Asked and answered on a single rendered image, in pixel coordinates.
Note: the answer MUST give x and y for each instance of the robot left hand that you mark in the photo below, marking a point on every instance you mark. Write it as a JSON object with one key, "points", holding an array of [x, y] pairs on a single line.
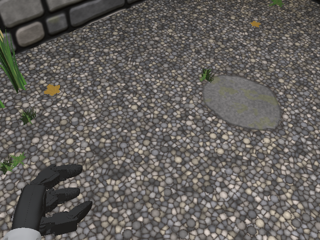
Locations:
{"points": [[39, 198]]}

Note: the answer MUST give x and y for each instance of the robot left forearm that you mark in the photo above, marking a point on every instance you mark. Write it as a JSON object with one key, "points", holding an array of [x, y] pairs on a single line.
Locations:
{"points": [[23, 234]]}

